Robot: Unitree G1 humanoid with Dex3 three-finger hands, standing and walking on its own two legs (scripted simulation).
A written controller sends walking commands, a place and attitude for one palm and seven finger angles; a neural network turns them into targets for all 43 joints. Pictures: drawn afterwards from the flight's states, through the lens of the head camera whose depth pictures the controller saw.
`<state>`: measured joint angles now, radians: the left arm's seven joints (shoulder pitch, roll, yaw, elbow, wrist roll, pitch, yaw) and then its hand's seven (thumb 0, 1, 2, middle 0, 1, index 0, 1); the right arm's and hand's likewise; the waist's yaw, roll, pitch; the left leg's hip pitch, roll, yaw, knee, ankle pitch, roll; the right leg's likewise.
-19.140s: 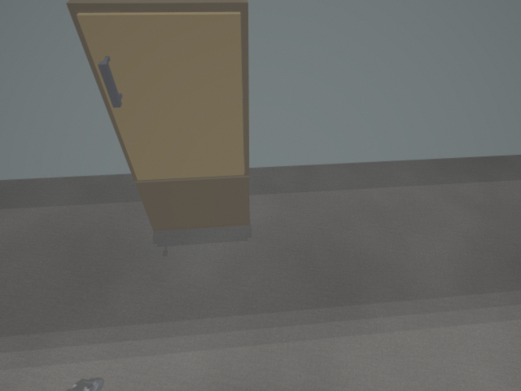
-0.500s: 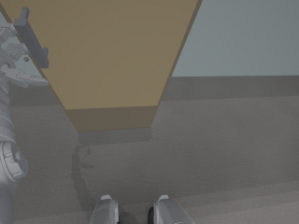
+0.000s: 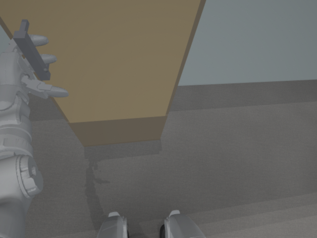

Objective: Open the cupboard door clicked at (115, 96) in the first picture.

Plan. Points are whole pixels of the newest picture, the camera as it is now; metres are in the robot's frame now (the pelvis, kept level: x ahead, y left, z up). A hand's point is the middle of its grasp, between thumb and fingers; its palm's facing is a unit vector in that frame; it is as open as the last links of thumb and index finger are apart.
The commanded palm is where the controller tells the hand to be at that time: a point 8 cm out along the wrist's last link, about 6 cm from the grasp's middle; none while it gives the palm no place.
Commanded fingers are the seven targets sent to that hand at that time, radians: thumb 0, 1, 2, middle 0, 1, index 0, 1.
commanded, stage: slide the fingers in behind the handle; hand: left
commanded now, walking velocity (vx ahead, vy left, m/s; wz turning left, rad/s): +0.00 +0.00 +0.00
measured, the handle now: (35, 52) +0.55 +0.26 +0.09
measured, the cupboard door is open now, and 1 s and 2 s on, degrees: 0 0 26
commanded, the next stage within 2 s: close the thumb around the handle in 0.40 s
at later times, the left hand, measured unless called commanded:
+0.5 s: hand (46, 70) +0.50 +0.23 +0.08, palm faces +0.06 -1.00 -0.01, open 14.0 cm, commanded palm +0.47 +0.27 +0.08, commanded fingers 0.00 -0.44 0.32 -0.30 -1.21 -0.30 -1.21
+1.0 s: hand (44, 71) +0.49 +0.23 +0.08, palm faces +0.06 -1.00 -0.01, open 7.5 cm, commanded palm +0.47 +0.27 +0.08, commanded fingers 0.00 0.90 0.90 -0.40 -1.35 -0.40 -1.35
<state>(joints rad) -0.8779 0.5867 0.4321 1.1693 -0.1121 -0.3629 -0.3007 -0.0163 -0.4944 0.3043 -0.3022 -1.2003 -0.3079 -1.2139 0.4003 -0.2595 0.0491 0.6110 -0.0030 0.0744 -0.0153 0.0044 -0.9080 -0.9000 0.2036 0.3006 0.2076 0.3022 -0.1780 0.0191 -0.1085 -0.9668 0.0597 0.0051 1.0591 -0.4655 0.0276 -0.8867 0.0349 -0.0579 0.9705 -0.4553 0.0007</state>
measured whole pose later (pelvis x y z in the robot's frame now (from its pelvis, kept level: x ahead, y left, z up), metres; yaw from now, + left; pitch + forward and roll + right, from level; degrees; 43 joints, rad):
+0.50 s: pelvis +0.00 +0.00 +0.00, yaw +0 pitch +21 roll -4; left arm -0.87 0.58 0.43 1.16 -0.12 -0.37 -0.30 -0.02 -0.49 0.30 -0.29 -1.20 -0.29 -1.20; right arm 0.40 -0.27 0.04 0.62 0.00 0.08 -0.02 0.00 -0.91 -0.90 0.20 0.30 0.21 0.30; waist -0.17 0.02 -0.11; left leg -0.96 0.06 0.00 1.05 -0.46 0.02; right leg -0.88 0.04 -0.06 0.97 -0.46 -0.01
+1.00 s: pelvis +0.00 +0.00 +0.00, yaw +0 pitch +21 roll -4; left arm -0.85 0.57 0.42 1.16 -0.12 -0.37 -0.30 0.00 0.43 0.70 -0.36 -1.30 -0.36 -1.29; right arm 0.39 -0.26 0.04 0.62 0.00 0.08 -0.02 0.00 -0.91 -0.90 0.20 0.30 0.21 0.30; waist -0.17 0.02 -0.11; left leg -0.95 0.06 0.01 1.05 -0.47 0.03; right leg -0.87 0.04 -0.05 0.97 -0.46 0.00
